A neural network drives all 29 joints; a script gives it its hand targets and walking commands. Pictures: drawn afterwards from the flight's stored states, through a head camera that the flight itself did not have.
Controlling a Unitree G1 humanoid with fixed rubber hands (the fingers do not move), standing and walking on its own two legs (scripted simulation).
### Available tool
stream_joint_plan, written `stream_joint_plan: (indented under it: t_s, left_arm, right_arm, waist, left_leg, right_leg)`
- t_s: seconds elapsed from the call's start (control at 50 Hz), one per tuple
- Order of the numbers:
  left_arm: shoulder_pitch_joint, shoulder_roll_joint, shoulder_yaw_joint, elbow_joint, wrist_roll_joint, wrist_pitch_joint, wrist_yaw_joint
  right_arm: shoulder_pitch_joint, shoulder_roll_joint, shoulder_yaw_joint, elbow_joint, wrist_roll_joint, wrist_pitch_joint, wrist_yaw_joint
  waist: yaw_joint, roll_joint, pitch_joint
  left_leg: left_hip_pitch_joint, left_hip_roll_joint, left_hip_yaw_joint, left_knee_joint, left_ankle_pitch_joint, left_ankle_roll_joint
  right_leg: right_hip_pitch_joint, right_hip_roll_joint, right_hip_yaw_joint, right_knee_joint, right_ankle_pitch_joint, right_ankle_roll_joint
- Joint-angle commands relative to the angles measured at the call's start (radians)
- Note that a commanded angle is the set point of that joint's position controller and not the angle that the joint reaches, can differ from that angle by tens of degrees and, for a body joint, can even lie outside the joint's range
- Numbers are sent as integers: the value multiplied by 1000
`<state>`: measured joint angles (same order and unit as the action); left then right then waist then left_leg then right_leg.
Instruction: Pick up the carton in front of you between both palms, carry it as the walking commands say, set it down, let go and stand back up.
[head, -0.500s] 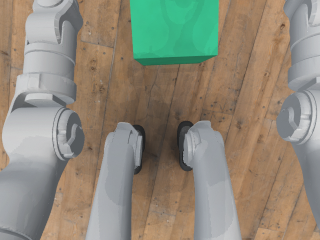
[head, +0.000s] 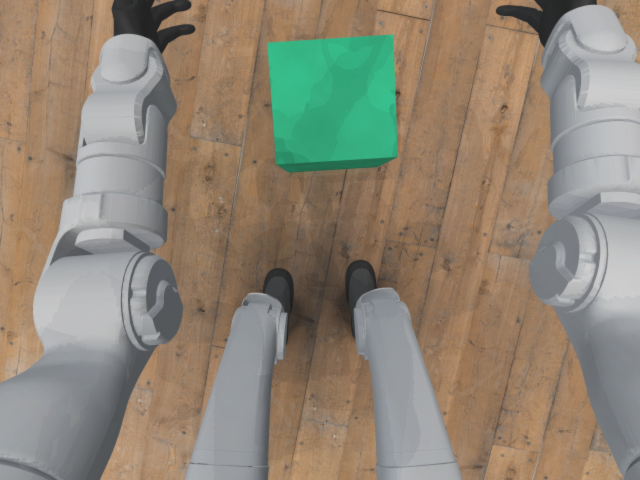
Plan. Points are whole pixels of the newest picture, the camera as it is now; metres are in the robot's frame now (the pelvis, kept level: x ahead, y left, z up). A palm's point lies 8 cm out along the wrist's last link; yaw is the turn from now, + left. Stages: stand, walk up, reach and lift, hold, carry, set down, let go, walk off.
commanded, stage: let go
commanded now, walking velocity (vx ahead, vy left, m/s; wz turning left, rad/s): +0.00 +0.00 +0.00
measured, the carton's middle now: (331, 115) +0.54 -0.03 -0.52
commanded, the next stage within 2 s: stand in 1.30 s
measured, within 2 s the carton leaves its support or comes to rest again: neither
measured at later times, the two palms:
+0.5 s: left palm (32, 206) +0.38 +0.21 -0.01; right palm (635, 186) +0.38 -0.24 -0.01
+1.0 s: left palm out of the picture +0.25 +0.25 +0.07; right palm out of the picture +0.24 -0.22 +0.06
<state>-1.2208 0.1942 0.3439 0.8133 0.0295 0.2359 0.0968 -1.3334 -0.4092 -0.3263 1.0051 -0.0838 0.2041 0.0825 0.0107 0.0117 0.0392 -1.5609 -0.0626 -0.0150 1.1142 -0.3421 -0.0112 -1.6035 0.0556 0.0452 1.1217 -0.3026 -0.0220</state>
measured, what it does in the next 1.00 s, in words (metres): rises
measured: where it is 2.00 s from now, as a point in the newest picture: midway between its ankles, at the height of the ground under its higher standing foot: (319, 320)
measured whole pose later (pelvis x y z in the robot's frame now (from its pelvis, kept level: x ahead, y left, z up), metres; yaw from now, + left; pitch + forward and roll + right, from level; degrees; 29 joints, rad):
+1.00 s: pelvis +0.08 +0.02 +0.13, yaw -1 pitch -3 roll +0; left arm 0.22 0.21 0.04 0.44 0.00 0.09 -0.07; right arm 0.22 -0.21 -0.05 0.44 -0.01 0.09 0.08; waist 0.00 0.01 0.09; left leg -0.11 -0.05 -0.05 0.44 -0.27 0.04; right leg -0.14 0.03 0.05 0.42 -0.24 -0.01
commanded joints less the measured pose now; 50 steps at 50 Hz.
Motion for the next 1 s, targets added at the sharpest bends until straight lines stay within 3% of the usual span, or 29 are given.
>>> stream_joint_plan:
  t_s: [0.0, 0.12, 0.26, 0.36, 0.48, 0.7, 0.98]
  left_arm:
    - [-5, 96, -18, -146, 65, -38, -33]
    - [289, 85, -73, -255, 78, -86, -69]
    - [574, 74, -124, -267, 36, -156, -101]
    - [803, 60, -159, -281, 23, -197, -112]
    - [1008, 52, -193, -333, 3, -237, -123]
    - [1315, 80, -257, -437, -28, -237, -146]
    - [1382, 92, -282, -484, -28, -124, -165]
  right_arm:
    - [-6, -71, -14, -182, -63, -22, -18]
    - [297, 8, 40, -361, -27, -67, -38]
    - [584, 59, 84, -433, 26, -136, -34]
    - [851, 85, 110, -431, 48, -169, -33]
    - [1070, 92, 151, -474, 76, -212, -31]
    - [1393, 108, 222, -598, 87, -211, -18]
    - [1494, 86, 243, -679, 70, -86, 3]
  waist:
    - [-25, -79, -1158]
    - [-11, -58, -1069]
    - [-15, -77, -913]
    - [-12, -51, -839]
    - [-14, -14, -656]
    - [-6, 0, -240]
    - [-13, 12, 70]
  left_leg:
    - [465, -18, 47, -166, 317, -39]
    - [547, -8, 29, -262, 379, -20]
    - [624, 10, -6, -362, 370, -17]
    - [764, 21, -20, -421, 418, -16]
    - [975, 34, -36, -490, 429, -15]
    - [1278, 44, -32, -695, 234, -2]
    - [1324, 76, -33, -817, 91, 14]
  right_leg:
    - [1012, -10, 6, -123, 562, 35]
    - [1130, -29, 32, -225, 649, 29]
    - [1228, -51, 51, -312, 686, 24]
    - [1273, -51, 49, -368, 691, 27]
    - [1246, -41, 29, -474, 548, 26]
    - [1428, -35, -6, -692, 208, 26]
    - [1607, -13, -45, -730, 127, 32]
